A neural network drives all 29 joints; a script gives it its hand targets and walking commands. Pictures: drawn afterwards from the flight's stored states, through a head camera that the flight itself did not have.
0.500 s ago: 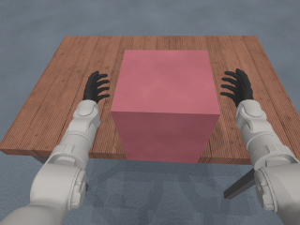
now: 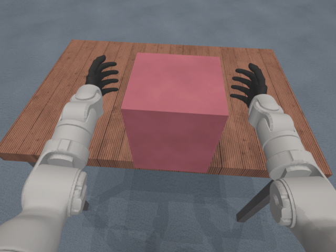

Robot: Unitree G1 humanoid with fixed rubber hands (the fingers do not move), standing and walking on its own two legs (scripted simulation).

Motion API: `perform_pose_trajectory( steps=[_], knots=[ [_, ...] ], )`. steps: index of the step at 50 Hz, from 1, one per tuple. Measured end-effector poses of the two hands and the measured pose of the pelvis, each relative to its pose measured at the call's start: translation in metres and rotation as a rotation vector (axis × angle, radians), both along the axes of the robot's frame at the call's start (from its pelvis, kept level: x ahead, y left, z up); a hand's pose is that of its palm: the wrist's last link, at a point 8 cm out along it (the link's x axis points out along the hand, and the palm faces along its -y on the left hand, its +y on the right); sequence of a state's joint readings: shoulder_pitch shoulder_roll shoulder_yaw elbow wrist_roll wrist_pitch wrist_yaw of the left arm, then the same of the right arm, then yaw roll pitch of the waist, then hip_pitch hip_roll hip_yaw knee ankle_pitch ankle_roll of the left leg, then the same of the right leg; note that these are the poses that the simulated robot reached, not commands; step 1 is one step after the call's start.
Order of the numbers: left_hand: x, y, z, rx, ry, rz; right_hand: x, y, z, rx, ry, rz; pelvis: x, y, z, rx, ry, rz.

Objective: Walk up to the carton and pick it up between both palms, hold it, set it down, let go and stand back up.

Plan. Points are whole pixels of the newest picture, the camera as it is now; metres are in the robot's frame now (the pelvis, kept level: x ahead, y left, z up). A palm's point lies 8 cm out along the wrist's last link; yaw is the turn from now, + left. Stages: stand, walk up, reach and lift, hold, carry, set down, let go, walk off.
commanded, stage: set down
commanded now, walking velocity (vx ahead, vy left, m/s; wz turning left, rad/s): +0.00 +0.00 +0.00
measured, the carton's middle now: (174, 116) +0.46 +0.02 +0.05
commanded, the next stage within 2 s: let go in 1.86 s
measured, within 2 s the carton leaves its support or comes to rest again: neither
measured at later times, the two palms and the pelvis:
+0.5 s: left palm (89, 117) +0.40 +0.22 +0.10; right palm (264, 124) +0.40 -0.19 +0.10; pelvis +0.01 -0.01 +0.01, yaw +0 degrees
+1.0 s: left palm (83, 148) +0.34 +0.23 +0.06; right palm (268, 159) +0.33 -0.20 +0.06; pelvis +0.02 +0.01 +0.01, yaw -1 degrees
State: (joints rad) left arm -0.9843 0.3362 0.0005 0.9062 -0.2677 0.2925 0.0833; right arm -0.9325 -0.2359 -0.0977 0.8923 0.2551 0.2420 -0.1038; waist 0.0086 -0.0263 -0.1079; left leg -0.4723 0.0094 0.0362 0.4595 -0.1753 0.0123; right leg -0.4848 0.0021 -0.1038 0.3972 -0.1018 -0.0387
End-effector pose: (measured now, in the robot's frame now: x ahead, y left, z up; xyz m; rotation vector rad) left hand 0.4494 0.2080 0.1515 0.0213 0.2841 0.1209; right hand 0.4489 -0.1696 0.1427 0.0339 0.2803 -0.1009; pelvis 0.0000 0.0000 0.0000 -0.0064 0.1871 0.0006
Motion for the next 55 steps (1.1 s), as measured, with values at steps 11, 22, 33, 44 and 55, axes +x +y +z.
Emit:
perform_pose_trajectory(
  steps=[11, 22, 33, 44, 55],
  knots=[
    [-0.017, 0.014, -0.007, 0.001, 0.019, 0.012, -0.022, -0.027, -0.005, -0.008, 0.011, -0.042, 0.006, -0.006, 0.005, 0.005, -0.066, 0.006],
    [-0.041, 0.014, -0.039, -0.012, 0.018, -0.002, -0.042, -0.026, -0.031, 0.006, -0.003, -0.016, 0.011, -0.009, 0.006, 0.008, -0.105, 0.0],
    [-0.07, 0.019, -0.063, -0.017, 0.023, -0.002, -0.07, -0.021, -0.056, 0.013, -0.011, -0.024, 0.017, -0.006, 0.007, 0.004, -0.12, -0.002],
    [-0.097, 0.024, -0.079, -0.013, 0.027, -0.014, -0.103, -0.029, -0.07, 0.007, -0.012, -0.029, 0.023, 0.002, 0.008, 0.0, -0.154, -0.012],
    [-0.12, 0.021, -0.098, -0.007, 0.045, -0.03, -0.131, -0.028, -0.089, 0.005, 0.012, -0.022, 0.026, 0.01, 0.008, -0.003, -0.185, -0.025]
  ],
)
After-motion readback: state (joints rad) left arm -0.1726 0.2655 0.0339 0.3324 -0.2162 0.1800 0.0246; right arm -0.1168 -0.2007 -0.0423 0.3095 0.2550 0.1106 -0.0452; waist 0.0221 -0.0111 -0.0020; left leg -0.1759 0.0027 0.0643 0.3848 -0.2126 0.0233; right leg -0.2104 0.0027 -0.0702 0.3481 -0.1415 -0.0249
